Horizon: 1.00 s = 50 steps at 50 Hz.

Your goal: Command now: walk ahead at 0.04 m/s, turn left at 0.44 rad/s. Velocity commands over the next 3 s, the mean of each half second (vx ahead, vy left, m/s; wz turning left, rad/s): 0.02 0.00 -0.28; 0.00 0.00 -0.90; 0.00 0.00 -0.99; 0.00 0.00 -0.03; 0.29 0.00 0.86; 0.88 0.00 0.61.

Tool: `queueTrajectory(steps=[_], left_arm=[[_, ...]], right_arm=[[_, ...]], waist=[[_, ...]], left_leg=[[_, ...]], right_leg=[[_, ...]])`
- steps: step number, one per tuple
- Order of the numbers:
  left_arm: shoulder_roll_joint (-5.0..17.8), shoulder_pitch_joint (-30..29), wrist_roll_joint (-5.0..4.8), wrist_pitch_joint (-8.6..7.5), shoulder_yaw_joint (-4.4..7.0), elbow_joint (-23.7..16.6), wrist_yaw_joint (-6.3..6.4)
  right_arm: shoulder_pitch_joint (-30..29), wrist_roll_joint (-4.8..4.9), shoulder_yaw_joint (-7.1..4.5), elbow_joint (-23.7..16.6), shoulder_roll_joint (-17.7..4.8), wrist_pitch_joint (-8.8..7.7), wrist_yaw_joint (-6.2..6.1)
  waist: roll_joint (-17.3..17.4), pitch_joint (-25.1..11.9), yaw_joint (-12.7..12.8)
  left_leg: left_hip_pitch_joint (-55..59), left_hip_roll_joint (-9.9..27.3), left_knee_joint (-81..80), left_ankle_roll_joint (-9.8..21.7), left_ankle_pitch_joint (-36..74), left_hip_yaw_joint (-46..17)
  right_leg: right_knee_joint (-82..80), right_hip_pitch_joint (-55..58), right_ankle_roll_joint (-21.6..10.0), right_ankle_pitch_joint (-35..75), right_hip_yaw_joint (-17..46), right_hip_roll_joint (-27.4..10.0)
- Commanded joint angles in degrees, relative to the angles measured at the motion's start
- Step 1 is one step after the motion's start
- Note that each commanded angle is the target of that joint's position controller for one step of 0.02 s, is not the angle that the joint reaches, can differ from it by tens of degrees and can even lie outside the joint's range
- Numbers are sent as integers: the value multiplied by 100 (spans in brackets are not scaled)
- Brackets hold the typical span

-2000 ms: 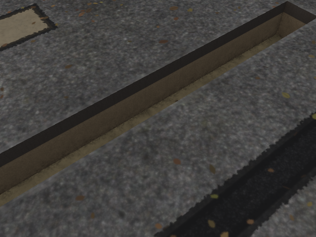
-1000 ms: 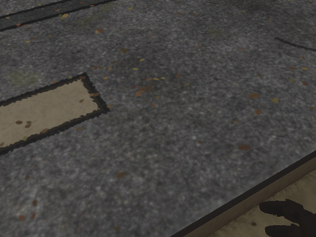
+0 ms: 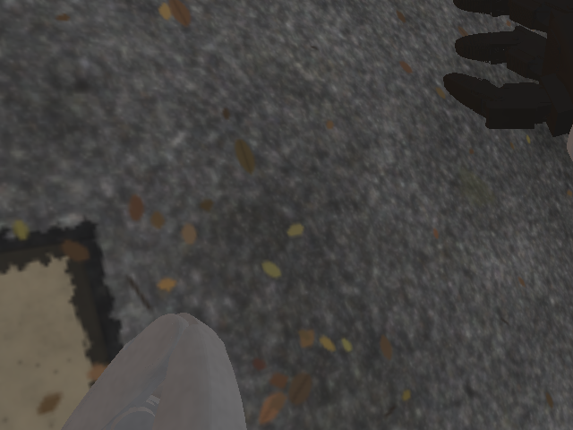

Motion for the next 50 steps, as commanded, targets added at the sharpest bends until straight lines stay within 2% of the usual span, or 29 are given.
queueTrajectory(steps=[1,2,4,5,6,7,8,10,11,13,15,16,19,21,24,26,27,28,29,31,33,35,37,38,39,40,41,44,50], left_arm=[[400,-1365,1041,409,-29,-1853,-333],[-834,-417,1115,333,-18,-1735,-336],[-2627,405,1124,540,-397,-2088,-321],[-2922,1420,893,568,-587,-1756,-323],[-2658,1458,600,561,-644,-1902,-191],[-2104,762,666,542,-604,-2428,-17],[-1485,545,874,570,-470,-2816,125],[-890,1854,1243,746,-225,-2828,152],[-924,2591,1337,830,-151,-2721,56],[-877,3774,1348,1075,16,-2432,-124],[-1310,4147,1364,1210,-86,-2029,-399],[-1638,4212,1296,1197,-177,-1928,-543],[-2693,4904,1066,1060,-383,-1427,-834],[-3044,4879,789,958,-562,-1288,-1008],[-3065,4916,638,1133,-736,-1022,-1309],[-2906,3352,613,1098,-899,-1245,-1725],[-1769,1673,758,839,-764,-1771,-1789],[-506,473,927,610,-455,-2265,-1724],[-434,465,1224,559,-386,-2346,-1568],[-845,1043,1233,688,-204,-2302,-1093],[-1595,1405,1097,832,-143,-2103,-614],[-1688,1663,814,894,130,-2082,-443],[-1871,1517,597,840,312,-2350,-580],[-2586,1336,417,849,171,-2573,-729],[-3504,1037,488,828,-95,-2935,-823],[-3659,326,512,812,-202,-3457,-783],[-3184,-520,588,780,-243,-3921,-813],[-2251,-707,704,842,-261,-4200,-1124],[-1994,-1690,563,736,-673,-4953,-1595]], right_arm=[[4349,0,-386,3007,-1915,781,397],[4324,277,-418,3215,-1772,796,387],[4575,539,-295,3494,-1431,755,31],[3741,523,-95,3258,-1098,821,-111],[2164,274,64,2526,-767,870,-238],[809,46,260,1976,-557,853,-381],[-385,-101,505,1496,-272,978,-505],[-1559,-540,667,657,106,1190,-579],[-1347,-578,610,591,235,1136,-619],[-1056,-308,647,630,569,764,-609],[-506,-93,551,906,440,511,-689],[-214,-153,461,1050,327,509,-817],[27,-26,301,1279,384,484,-630],[448,296,292,1528,569,596,-396],[214,428,322,1948,753,685,-288],[1158,404,150,2632,560,1210,-433],[1360,281,374,1986,1240,1393,-576],[1549,34,296,2031,702,1343,-821],[1807,-163,131,2182,329,1225,-969],[2249,-493,0,2223,350,1014,-1119],[2211,-454,-118,1843,412,752,-1077],[2970,-344,-166,1707,385,594,-1048],[4050,17,-155,2026,523,589,-1059],[3796,256,136,2151,1228,622,-939],[3563,183,331,2111,1513,622,-923],[3733,13,146,2186,935,508,-968],[3925,-56,19,2225,464,342,-1058],[3923,-156,109,2108,369,155,-1297],[5088,-221,-146,1837,-989,258,-1291]], waist=[[10219,-2140,-1891],[9517,-2450,-1564],[7368,-2400,-516],[6810,-2807,-106],[6523,-2613,209],[6655,-1562,338],[6549,-698,756],[5618,-800,1635],[4988,-799,1770],[3028,-862,2152],[1263,-211,2000],[689,-75,1929],[970,99,1732],[1189,432,1131],[365,553,989],[-891,1596,51],[-2689,2690,-984],[-2764,3041,-1275],[-2505,2610,-1142],[-2678,1399,-694],[-2342,801,-315],[-1371,624,-238],[509,136,-262],[1508,-80,201],[2214,-533,338],[2248,-630,-36],[2110,-460,-320],[1619,-127,-479],[1691,-9,-981]], left_leg=[[5961,-1163,-6269,1224,12326,1301],[6907,-846,-7245,23,9990,1005],[7891,-177,-8003,-307,3096,1007],[7482,497,-8118,-51,956,946],[6034,1044,-8533,311,-1095,689],[4242,1158,-9441,283,-1862,448],[3140,1122,-9805,195,-1748,1206],[2281,1332,-9804,603,-269,3082],[2058,1287,-10009,637,503,3566],[3457,1114,-9674,349,2482,4240],[5710,808,-9704,164,3877,4915],[6243,836,-10187,132,4109,5333],[7658,1245,-10539,290,3756,5723],[8655,1451,-9936,336,3177,5731],[8307,1720,-8855,350,1598,5868],[7049,1394,-6344,409,268,5241],[6962,250,-5401,-14,55,5164],[6590,-477,-4124,-13,389,4492],[6571,-623,-3799,109,956,4378],[7432,-939,-4900,149,1663,4755],[7777,-1074,-6191,19,2243,4507],[7681,-1469,-9230,116,2420,4793],[8002,-890,-11087,261,3362,4225],[7977,3,-10593,126,4095,3707],[8248,796,-9786,12,6105,3571],[7920,1758,-10045,333,6952,3471],[7699,2009,-10869,821,5741,3018],[8062,959,-10424,833,6620,4306],[8144,896,-9764,608,9647,5493]], right_leg=[[5075,-3906,-815,-2742,-517,1576],[6463,-4984,-1445,-2868,-293,1610],[6668,-6649,-1796,-302,151,2495],[6304,-6483,-1690,372,875,2719],[5757,-6196,-1512,538,1443,3046],[5379,-5807,-1310,285,1052,3143],[5024,-5605,-1073,205,598,3340],[5209,-4181,-430,1112,-444,3700],[5471,-3062,-125,1437,-859,3707],[4950,-1700,-3,1039,-624,3147],[1970,-1610,-445,346,-370,2264],[684,-1214,-710,469,-435,1952],[-1077,-894,-1247,819,-25,1027],[-2357,-1718,-1618,801,75,888],[-3806,-1559,-1652,1518,-662,1001],[-5221,-2346,-1455,789,-721,2585],[-8289,-5071,-1708,-1555,3841,2216],[-9416,-5383,-1671,-4247,5205,1820],[-9145,-5000,-1429,-3756,4374,1751],[-8484,-3777,-1326,-1647,2407,2344],[-7887,-2804,-1325,-913,2237,2627],[-7965,-1617,-934,-585,2498,2848],[-5871,-924,-1159,-632,1920,3120],[-3985,-1592,-1698,-241,1421,3223],[-2039,-2957,-1914,-597,932,3356],[-1672,-3776,-1938,-165,267,2780],[-1668,-3833,-1824,916,30,2138],[-1180,-3571,-1581,2375,-27,2031],[-3598,-2113,-1752,1077,-1523,2108]])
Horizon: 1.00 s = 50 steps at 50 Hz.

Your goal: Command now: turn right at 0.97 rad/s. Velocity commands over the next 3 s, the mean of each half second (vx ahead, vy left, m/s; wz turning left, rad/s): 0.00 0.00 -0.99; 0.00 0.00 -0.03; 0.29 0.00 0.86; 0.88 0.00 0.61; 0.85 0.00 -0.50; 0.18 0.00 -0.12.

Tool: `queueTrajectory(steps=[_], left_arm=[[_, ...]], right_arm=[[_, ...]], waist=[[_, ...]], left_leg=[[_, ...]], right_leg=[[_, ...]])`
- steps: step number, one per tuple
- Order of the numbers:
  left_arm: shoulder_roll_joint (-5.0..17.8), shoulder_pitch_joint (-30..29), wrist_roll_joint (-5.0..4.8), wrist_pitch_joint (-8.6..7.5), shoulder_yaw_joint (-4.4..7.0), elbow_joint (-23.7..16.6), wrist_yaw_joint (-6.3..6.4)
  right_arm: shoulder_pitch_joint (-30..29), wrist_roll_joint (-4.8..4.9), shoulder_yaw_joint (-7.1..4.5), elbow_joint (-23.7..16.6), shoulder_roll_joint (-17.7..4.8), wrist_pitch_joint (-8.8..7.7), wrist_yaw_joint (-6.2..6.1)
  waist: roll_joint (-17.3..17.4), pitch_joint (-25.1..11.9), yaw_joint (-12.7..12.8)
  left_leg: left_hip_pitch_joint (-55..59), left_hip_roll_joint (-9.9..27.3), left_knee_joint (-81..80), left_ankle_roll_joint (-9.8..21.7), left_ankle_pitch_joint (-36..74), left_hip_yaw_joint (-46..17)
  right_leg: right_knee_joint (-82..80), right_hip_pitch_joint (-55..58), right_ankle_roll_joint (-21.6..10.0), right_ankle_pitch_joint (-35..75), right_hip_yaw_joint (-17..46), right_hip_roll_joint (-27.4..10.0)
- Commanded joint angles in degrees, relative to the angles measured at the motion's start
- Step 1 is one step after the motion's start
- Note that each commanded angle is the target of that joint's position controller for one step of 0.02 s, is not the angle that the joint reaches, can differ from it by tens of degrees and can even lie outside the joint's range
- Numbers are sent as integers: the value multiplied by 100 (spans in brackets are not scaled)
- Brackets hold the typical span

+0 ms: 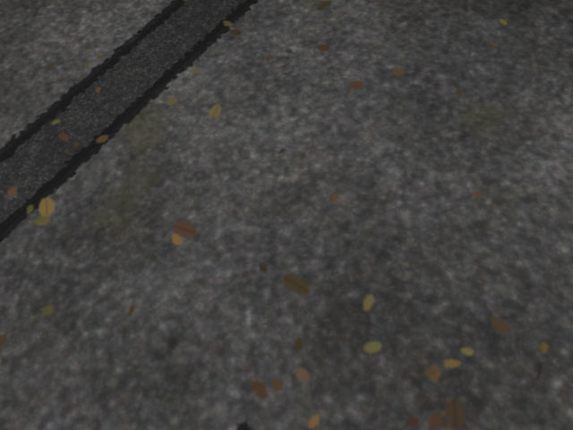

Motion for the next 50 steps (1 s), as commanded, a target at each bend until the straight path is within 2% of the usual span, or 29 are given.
queueTrajectory(steps=[1,3,4,5,6,7,9,10,12,14,16,19,20,21,22,23,24,25,28,30,33,36,37,38,39,41,42,46,50], left_arm=[[-475,-274,-43,-115,-441,-662,-337],[231,415,-70,-39,-136,-586,-306],[668,1037,-144,14,124,-408,-151],[1369,1136,-238,110,280,-327,13],[1622,1329,254,12,325,-731,5],[1314,1174,337,-102,264,-808,-6],[753,-328,-14,-151,131,-1075,107],[510,-890,-24,-107,52,-1266,168],[525,-1112,152,-1,74,-1422,264],[581,-936,120,79,139,-1428,310],[508,-873,87,154,136,-1446,345],[279,-1159,99,190,77,-1606,373],[-145,-1098,148,159,-36,-1668,354],[-610,-361,184,96,-171,-1875,273],[-18,-208,103,-12,-26,-1822,208],[396,-513,60,-7,104,-1679,219],[449,-581,121,37,138,-1628,246],[363,-575,160,74,123,-1625,252],[-70,-768,96,111,-54,-1709,195],[-361,-1113,126,29,-228,-1862,151],[-564,-855,110,-69,-356,-1689,87],[-377,-124,203,-28,-259,-1236,133],[36,91,240,-3,-159,-1261,204],[357,-1,432,7,-170,-1419,268],[35,-10,511,7,-231,-1369,264],[264,-109,372,5,-63,-1149,232],[290,-196,315,2,-31,-1112,255],[49,-892,237,-54,-15,-1050,326],[52,-974,157,-86,68,-865,323]], right_arm=[[-359,-64,-139,-754,-773,-84,22],[-210,-30,-214,-984,-911,-174,134],[-17,-1,-138,-1005,-635,-231,297],[90,-346,55,-1272,120,-422,484],[-409,-214,24,-1547,-99,-718,614],[-1202,0,-120,-1707,-467,-837,686],[-798,15,-61,-1682,-77,-792,594],[-633,49,-77,-1586,-52,-703,539],[-408,-13,-65,-1547,201,-537,509],[-284,-17,-36,-1600,391,-436,498],[-380,0,-51,-1712,474,-384,496],[66,-28,-263,-1648,291,-433,485],[522,-137,-424,-1551,-90,-444,431],[364,-328,-498,-1656,-611,-425,384],[-193,-383,-473,-1889,-458,-509,362],[-519,-316,-379,-2043,36,-532,288],[-747,-212,-353,-2044,187,-503,214],[-830,-136,-343,-2021,232,-481,145],[-389,-131,-381,-1755,124,-463,69],[79,-135,-401,-1570,9,-432,160],[-50,-18,-375,-1488,-66,-388,365],[-149,169,-127,-1325,414,-491,562],[-8,55,-36,-1342,556,-592,639],[98,-139,92,-1445,802,-682,709],[105,-47,38,-1454,574,-657,728],[-11,148,-128,-1650,99,-566,704],[-59,147,-211,-1639,12,-467,638],[194,99,-166,-1833,576,-110,544],[241,97,-250,-2132,526,-25,677]], waist=[[358,-477,260],[443,-1366,644],[-447,-1906,987],[-1536,-2034,590],[-1674,-3260,898],[-709,-3025,1171],[-131,-1398,127],[-323,-905,-93],[-636,-891,-183],[-746,-1319,-112],[-945,-1356,-45],[-1195,-1187,-370],[-572,-1212,-454],[1395,-1389,169],[1473,-1070,320],[720,-720,175],[365,-594,210],[266,-612,223],[58,-678,42],[27,-914,-185],[356,-1150,-46],[286,-1234,410],[-52,-1483,417],[-1198,-1731,281],[-1640,-2010,411],[-1782,-1702,467],[-1561,-1334,492],[-1321,-780,104],[-1261,-870,44]], left_leg=[[419,1264,487,-223,8174,-645],[-67,1479,1753,-236,8539,-684],[-967,1271,3279,-256,5379,-798],[-3496,493,4669,-540,72,-894],[-4320,-204,5980,-643,-995,-2199],[-4449,64,5651,-489,-596,-3029],[-3794,383,3825,-409,-166,-2993],[-3289,302,3024,-507,-65,-2834],[-2475,-165,2477,-736,270,-2411],[-1984,-325,2111,-797,943,-2424],[-1711,-414,1776,-724,1336,-2437],[-619,-306,534,-472,2027,-2428],[205,637,17,-150,1730,-3276],[431,2440,-1006,872,1172,-5828],[48,2790,-1197,1401,513,-6666],[-362,2440,-1010,1232,379,-5604],[-631,2050,-869,985,872,-4704],[-696,1864,-827,871,1431,-4118],[-349,1700,-720,902,2770,-2925],[-56,1670,-579,1104,3383,-2783],[-372,1445,-380,1117,3559,-2385],[-1175,1215,196,645,3395,-2245],[-1723,951,590,183,2686,-2126],[-2667,568,1403,-281,468,-1784],[-2745,554,2061,-505,-933,-2115],[-3216,477,2956,-705,-855,-1957],[-3389,452,3343,-753,-827,-1986],[-2611,532,3064,-740,72,-1958],[-1826,360,1839,-420,1103,-1588]], right_leg=[[-1348,914,-179,-987,-1221,577],[-2284,2960,-582,-783,-994,923],[-3239,4605,-1060,374,-353,911],[-2515,6612,-1819,3195,1239,-133],[-3003,7078,-3166,4088,3907,-1532],[-3475,6752,-2874,3938,3719,-1510],[-3685,4508,-1842,2406,2553,-653],[-3780,3580,-1645,2283,2225,-383],[-3692,2781,-1581,2801,1961,32],[-3507,2623,-1403,2578,2037,163],[-3333,2364,-1144,1894,2251,270],[-2705,1571,-577,431,2444,651],[-1634,721,-222,-889,1992,1095],[-54,-121,8,-2554,1308,1510],[991,-485,139,-2057,1208,715],[1342,-479,169,-1457,1031,466],[1487,-300,226,-1116,893,317],[1616,-151,263,-885,838,175],[1200,-49,302,-392,476,-52],[320,247,299,-834,447,20],[-1267,1570,248,-1472,197,405],[-3756,3902,6,637,114,663],[-3622,4917,-188,2184,853,-18],[-3158,5549,-898,4708,1990,-1354],[-3002,5311,-1624,5555,1965,-1676],[-3168,5054,-1703,4340,1691,-1392],[-3288,4752,-1586,4208,1511,-1337],[-3540,3445,-1130,3236,444,-1201],[-3089,3267,-777,2135,-43,-1231]])
Over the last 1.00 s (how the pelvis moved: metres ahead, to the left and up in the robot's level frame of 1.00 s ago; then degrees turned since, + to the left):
0.11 0.16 0.30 -12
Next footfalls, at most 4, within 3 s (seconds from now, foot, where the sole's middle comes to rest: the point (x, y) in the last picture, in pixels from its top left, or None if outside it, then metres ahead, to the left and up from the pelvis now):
0.08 right None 0.08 -0.14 -0.75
0.40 left None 0.26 0.08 -0.75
0.74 right None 0.12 -0.15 -0.75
1.04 left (317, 424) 0.35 0.01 -0.75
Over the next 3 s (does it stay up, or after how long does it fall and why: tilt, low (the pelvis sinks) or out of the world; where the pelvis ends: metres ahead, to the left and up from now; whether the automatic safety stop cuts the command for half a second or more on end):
stays up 1.50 -0.12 0.02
